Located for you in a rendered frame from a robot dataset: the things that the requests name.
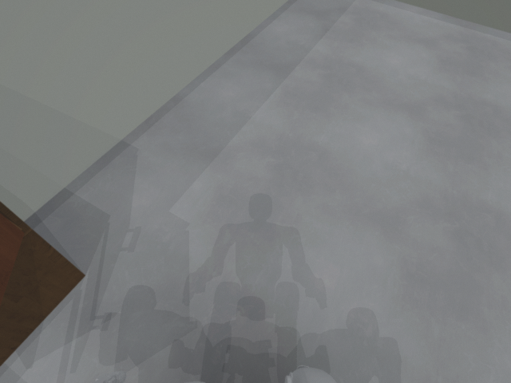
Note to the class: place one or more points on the cupboard door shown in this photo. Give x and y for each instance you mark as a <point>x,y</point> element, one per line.
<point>10,242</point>

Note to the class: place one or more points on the robot right thigh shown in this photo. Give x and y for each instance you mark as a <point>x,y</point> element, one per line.
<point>309,375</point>

